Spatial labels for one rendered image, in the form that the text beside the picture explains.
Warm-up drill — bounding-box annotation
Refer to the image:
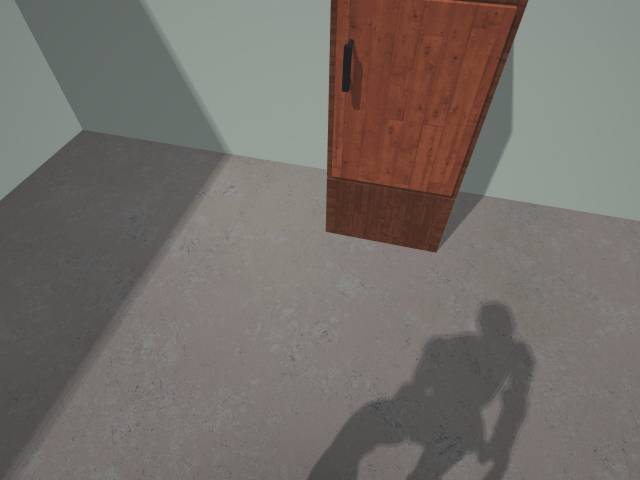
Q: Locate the cupboard door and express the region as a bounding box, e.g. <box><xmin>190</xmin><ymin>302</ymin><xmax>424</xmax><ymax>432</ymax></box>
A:
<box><xmin>332</xmin><ymin>0</ymin><xmax>517</xmax><ymax>196</ymax></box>

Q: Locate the handle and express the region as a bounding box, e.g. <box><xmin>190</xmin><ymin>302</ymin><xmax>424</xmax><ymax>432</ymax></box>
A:
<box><xmin>342</xmin><ymin>39</ymin><xmax>353</xmax><ymax>92</ymax></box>

